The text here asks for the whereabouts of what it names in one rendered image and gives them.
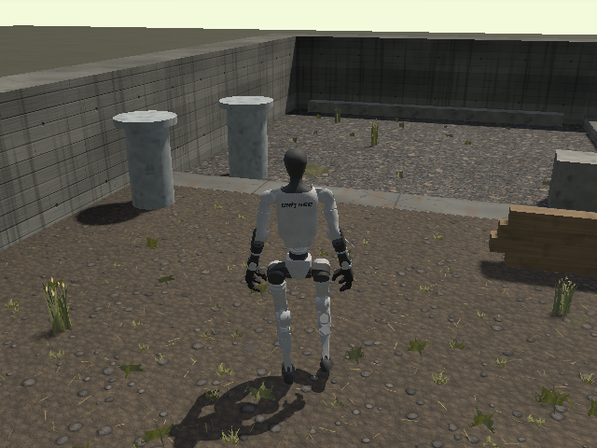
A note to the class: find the right robot hand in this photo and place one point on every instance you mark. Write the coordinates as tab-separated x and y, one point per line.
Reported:
348	278

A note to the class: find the robot left shin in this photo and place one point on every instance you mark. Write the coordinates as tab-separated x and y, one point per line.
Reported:
284	339

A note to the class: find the robot right foot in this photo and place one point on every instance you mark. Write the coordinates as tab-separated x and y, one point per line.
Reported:
326	365

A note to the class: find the right robot forearm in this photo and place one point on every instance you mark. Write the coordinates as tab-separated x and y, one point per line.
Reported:
342	252

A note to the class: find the robot left upper arm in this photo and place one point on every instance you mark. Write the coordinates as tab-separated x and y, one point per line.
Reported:
267	198

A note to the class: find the robot right upper arm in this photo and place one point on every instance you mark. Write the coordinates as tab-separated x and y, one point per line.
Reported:
331	213

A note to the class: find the left robot forearm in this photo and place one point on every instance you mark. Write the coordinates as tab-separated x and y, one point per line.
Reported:
255	253

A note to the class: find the left robot hand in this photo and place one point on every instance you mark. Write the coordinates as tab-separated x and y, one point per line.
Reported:
250	278

